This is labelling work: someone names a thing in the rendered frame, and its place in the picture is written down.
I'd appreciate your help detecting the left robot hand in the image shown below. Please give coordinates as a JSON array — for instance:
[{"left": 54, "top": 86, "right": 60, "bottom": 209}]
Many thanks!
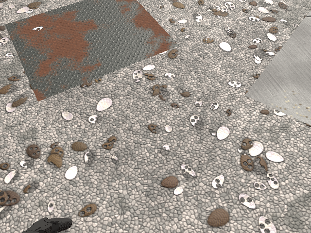
[{"left": 21, "top": 217, "right": 72, "bottom": 233}]

